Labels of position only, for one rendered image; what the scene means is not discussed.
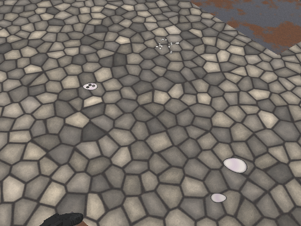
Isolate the robot left hand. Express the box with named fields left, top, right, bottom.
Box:
left=40, top=213, right=84, bottom=226

